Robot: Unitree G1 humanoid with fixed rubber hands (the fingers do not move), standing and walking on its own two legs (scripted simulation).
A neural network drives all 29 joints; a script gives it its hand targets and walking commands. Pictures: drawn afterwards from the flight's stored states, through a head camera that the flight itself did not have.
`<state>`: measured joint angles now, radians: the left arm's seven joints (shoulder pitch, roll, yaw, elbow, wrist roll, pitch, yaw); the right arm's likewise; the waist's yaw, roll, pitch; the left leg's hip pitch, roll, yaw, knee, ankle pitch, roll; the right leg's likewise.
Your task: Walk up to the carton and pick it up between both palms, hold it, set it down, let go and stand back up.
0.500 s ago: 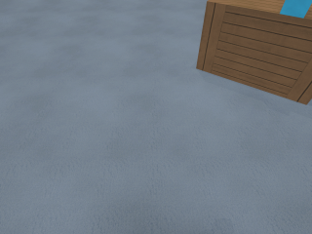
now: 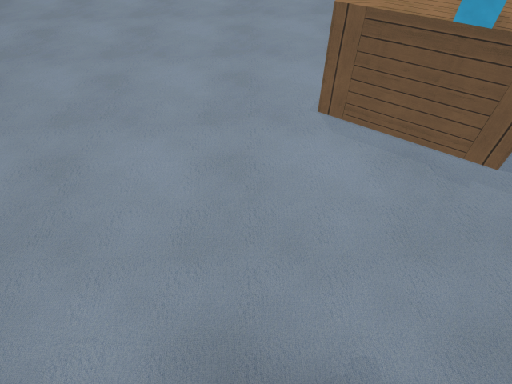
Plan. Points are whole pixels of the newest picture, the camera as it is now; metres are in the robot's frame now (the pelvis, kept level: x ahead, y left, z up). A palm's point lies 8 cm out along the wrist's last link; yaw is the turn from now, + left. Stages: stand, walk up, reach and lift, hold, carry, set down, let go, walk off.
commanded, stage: walk up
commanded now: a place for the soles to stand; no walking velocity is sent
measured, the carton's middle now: out of the picture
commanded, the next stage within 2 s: none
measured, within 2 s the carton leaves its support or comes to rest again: neither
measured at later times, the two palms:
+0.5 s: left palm (243, 303) +0.33 +0.06 -0.16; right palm out of the picture +0.04 -0.37 -0.20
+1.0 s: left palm (263, 226) +0.53 +0.01 -0.18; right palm (489, 270) +0.38 -0.47 -0.14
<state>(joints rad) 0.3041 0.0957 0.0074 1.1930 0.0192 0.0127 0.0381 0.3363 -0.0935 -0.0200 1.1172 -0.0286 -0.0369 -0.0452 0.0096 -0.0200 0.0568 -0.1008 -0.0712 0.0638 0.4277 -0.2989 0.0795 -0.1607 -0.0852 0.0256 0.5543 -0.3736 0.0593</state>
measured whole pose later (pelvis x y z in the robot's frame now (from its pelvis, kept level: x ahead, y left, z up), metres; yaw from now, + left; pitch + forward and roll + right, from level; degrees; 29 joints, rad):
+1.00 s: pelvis +0.43 -0.22 -0.04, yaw -30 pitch -2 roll +0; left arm 0.45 0.26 0.02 0.92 0.05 -0.05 -0.03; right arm 0.32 -0.21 0.00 0.79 -0.06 -0.07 0.03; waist 0.03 -0.05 -0.01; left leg -0.48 0.07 0.08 0.78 -0.25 0.00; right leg -0.15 -0.02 0.05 0.88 -0.58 -0.02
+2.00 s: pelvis +0.84 -0.48 -0.03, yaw -34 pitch -3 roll +0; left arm 0.42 0.26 0.00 0.90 0.05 -0.04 -0.02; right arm 0.28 -0.19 -0.02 0.79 -0.05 -0.06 0.03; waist 0.02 -0.05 0.05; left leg -0.47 0.03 0.06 0.76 -0.24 0.02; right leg -0.16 -0.10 -0.08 0.92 -0.55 -0.01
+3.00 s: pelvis +1.15 -0.72 -0.03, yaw -33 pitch -4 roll +0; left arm 0.41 0.25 -0.01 0.90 0.04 -0.01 -0.01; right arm 0.25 -0.17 -0.02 0.79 -0.02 -0.05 0.00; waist 0.02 -0.05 0.09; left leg -0.41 0.01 0.07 0.74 -0.26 0.04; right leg -0.26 -0.06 -0.04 1.09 -0.55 -0.02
